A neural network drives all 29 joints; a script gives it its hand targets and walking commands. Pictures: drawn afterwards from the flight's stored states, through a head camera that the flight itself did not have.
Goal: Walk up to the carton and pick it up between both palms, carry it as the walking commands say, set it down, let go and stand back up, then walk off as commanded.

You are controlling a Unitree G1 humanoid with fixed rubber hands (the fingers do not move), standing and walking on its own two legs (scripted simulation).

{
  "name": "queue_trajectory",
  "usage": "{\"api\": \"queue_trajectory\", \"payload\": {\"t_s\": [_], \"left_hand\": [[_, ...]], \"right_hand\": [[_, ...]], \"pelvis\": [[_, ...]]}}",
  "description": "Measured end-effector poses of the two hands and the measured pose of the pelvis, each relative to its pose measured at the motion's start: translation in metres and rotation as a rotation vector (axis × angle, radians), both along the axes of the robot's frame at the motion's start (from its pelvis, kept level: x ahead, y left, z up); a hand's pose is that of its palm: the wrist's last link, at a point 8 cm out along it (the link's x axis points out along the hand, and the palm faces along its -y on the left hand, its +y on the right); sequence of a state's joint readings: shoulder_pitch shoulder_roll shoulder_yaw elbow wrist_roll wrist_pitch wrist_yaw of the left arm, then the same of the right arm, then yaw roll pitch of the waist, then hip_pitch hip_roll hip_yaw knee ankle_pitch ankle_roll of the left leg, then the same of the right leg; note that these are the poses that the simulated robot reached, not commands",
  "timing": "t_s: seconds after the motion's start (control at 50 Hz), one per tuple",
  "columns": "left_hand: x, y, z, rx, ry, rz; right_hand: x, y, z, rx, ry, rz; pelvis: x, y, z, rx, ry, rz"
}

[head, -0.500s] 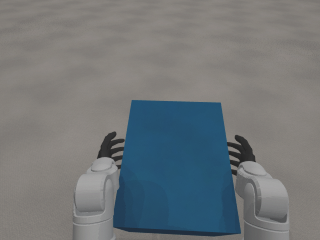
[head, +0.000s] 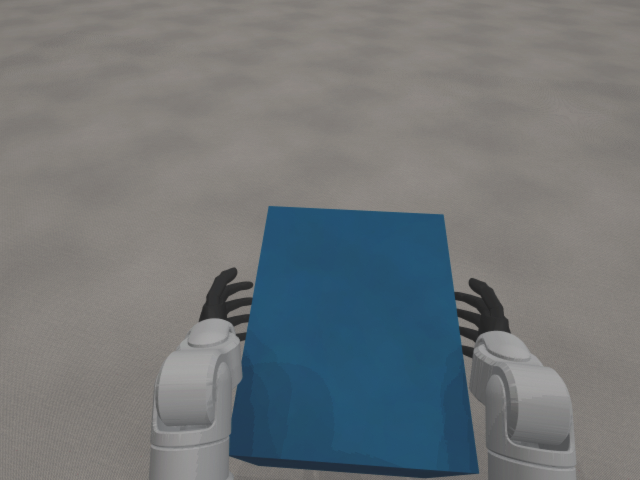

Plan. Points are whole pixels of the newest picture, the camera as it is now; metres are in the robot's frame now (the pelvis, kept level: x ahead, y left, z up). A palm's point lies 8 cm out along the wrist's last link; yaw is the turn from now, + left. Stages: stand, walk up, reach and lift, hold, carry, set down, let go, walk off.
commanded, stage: carry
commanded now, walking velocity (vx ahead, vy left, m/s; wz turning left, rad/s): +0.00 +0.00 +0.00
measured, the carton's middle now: (348, 343) +0.30 +0.00 +0.01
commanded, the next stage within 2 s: none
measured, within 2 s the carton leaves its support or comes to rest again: neither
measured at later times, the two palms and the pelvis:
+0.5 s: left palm (221, 352) +0.24 +0.15 +0.08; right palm (497, 369) +0.24 -0.16 +0.08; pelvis -0.03 +0.00 +0.00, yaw +0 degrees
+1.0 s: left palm (234, 368) +0.24 +0.14 +0.04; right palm (498, 384) +0.24 -0.17 +0.04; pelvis -0.03 -0.01 +0.00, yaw +0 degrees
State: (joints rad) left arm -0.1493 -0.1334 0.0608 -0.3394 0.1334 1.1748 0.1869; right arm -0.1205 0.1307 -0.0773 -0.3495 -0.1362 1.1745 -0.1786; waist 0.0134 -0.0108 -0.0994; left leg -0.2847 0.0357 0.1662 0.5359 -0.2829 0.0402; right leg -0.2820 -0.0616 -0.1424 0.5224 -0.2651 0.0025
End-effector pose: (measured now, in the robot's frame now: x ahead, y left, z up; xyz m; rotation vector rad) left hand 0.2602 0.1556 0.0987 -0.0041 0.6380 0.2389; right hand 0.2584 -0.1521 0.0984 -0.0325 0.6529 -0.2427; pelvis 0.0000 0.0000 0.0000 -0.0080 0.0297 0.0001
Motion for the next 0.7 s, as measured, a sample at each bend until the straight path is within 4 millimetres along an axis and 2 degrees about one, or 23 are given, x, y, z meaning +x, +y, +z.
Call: {"api": "queue_trajectory", "payload": {"t_s": [0.4,0.7], "left_hand": [[-0.017,-0.004,-0.006,0.008,0.011,-0.014],[-0.015,-0.011,-0.047,0.005,0.052,-0.057]], "right_hand": [[-0.021,-0.004,-0.007,-0.006,0.014,-0.002],[-0.02,-0.015,-0.048,-0.004,0.057,0.031]], "pelvis": [[-0.023,-0.002,0.001,0.004,-0.006,-0.004],[-0.032,-0.008,0.001,0.006,-0.006,-0.002]]}}
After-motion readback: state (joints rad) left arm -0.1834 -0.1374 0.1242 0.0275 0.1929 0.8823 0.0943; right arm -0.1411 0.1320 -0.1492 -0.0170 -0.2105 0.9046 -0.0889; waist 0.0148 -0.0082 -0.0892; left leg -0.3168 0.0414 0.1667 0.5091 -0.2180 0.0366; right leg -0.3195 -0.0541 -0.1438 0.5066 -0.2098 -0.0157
